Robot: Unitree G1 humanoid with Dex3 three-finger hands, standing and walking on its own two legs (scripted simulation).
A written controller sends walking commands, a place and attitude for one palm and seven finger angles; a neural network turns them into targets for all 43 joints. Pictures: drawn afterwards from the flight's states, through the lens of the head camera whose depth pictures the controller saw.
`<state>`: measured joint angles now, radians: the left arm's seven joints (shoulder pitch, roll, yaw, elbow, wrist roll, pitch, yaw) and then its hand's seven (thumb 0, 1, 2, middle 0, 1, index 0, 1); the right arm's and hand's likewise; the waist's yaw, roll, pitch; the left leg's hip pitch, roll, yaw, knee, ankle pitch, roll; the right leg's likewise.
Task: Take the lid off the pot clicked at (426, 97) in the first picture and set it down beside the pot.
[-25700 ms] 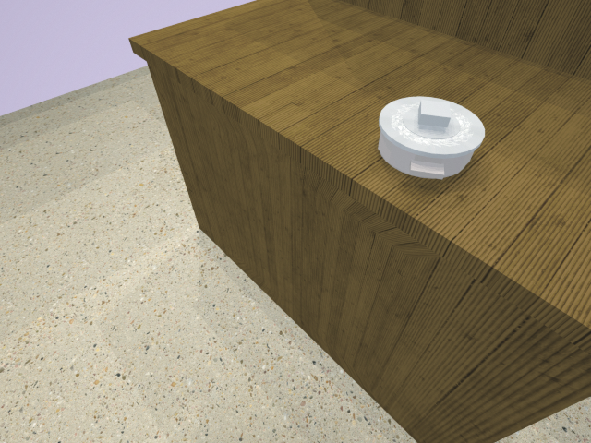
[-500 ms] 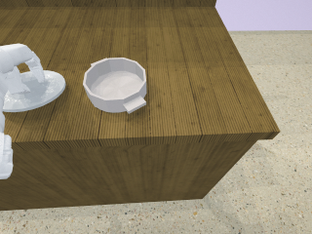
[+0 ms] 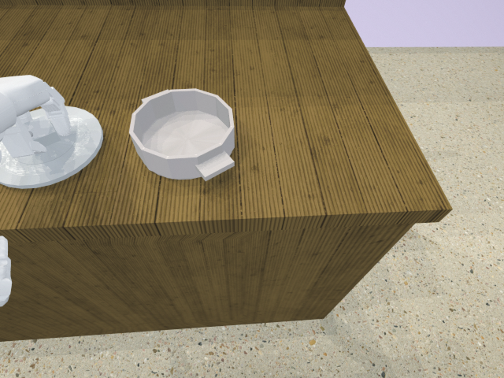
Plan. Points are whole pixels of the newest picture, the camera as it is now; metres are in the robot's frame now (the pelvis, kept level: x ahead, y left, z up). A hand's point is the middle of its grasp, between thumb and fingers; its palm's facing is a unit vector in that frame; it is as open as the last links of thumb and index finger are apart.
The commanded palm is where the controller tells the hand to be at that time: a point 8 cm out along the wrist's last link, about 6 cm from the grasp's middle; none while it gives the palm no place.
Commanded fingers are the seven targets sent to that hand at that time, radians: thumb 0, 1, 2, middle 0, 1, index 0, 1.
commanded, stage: open the fingers wide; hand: left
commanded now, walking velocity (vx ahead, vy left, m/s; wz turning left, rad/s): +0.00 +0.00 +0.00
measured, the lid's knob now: (38, 133) +0.48 +0.32 +0.12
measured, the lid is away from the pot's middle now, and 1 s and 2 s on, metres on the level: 0.23 0.23 0.23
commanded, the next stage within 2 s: raise the empty hand in 0.94 s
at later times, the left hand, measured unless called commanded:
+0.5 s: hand (18, 138) +0.44 +0.32 +0.14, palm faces -0.38 -0.11 -0.92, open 8.6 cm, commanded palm +0.46 +0.33 +0.20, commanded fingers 0.00 -0.03 0.91 -0.52 -0.69 -0.53 -0.70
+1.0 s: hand (19, 132) +0.45 +0.32 +0.14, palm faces -0.36 -0.10 -0.93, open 11.0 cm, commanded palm +0.46 +0.32 +0.20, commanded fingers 0.00 -0.14 0.92 -0.50 -0.58 -0.50 -0.58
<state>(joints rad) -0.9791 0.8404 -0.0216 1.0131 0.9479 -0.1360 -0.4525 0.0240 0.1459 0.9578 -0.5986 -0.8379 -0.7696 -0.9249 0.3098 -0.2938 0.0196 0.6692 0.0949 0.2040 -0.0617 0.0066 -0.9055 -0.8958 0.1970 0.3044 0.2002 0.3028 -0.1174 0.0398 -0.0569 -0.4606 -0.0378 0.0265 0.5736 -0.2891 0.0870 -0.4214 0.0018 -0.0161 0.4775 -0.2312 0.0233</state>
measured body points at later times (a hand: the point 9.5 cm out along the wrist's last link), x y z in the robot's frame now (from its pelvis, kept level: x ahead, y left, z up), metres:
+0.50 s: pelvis -0.01 +0.00 +0.00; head +0.05 +0.01 +0.44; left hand +0.46 +0.33 +0.19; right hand +0.05 -0.28 -0.12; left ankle -0.01 +0.06 -0.73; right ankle +0.00 -0.14 -0.73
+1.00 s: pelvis +0.00 +0.01 +0.00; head +0.06 +0.02 +0.44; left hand +0.47 +0.33 +0.20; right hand +0.04 -0.27 -0.12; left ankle -0.01 +0.06 -0.73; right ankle +0.00 -0.14 -0.73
